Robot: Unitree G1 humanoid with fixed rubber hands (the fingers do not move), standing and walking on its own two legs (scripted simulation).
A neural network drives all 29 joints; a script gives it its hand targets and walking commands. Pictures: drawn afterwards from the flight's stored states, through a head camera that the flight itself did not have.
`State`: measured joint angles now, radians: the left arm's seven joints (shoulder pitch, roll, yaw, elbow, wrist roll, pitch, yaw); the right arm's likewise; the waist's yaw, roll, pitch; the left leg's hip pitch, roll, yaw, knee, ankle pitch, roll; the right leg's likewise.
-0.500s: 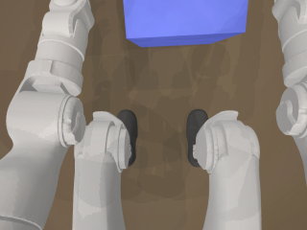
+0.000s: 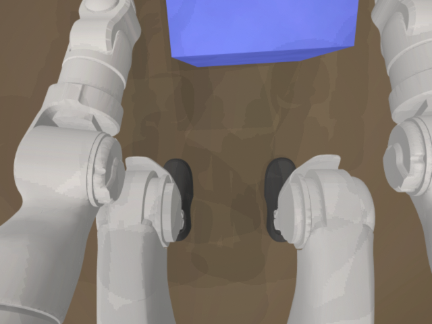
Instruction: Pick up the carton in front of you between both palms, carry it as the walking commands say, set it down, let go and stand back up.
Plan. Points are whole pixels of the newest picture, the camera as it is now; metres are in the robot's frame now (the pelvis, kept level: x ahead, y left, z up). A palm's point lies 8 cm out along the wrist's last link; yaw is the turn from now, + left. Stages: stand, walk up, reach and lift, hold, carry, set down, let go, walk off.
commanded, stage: reach and lift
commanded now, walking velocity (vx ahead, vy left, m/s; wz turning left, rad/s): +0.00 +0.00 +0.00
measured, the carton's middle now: out of the picture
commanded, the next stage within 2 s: none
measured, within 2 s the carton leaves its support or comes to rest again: leaves its support in 0.50 s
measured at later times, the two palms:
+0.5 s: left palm out of the picture +0.56 +0.11 -0.16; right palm out of the picture +0.55 -0.19 -0.17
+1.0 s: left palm out of the picture +0.50 +0.11 +0.04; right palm out of the picture +0.49 -0.19 +0.04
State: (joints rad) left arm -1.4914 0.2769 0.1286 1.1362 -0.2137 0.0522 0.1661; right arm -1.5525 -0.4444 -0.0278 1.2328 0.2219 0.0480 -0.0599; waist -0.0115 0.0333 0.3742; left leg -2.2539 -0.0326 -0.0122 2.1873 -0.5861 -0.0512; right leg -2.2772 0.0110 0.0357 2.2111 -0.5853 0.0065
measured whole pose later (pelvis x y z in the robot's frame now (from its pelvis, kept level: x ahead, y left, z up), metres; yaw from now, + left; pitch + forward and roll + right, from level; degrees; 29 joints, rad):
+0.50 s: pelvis +0.00 +0.00 -0.01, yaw +0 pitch +37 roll +2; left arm -1.47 0.20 0.27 0.97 -0.08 0.23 0.16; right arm -1.49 -0.35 -0.09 1.02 0.12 0.23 -0.10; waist -0.02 0.04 0.35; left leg -2.27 -0.05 -0.04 2.21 -0.58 -0.07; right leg -2.29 0.00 0.02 2.24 -0.59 -0.01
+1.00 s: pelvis -0.01 +0.01 +0.10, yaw -3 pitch +42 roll +2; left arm -1.13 -0.04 0.55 0.69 0.24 0.38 0.08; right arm -1.19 -0.11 -0.45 0.83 -0.24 0.38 -0.01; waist -0.01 0.01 -0.10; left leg -2.07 -0.07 -0.05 1.82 -0.49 -0.06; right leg -2.09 0.06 0.07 1.81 -0.46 0.04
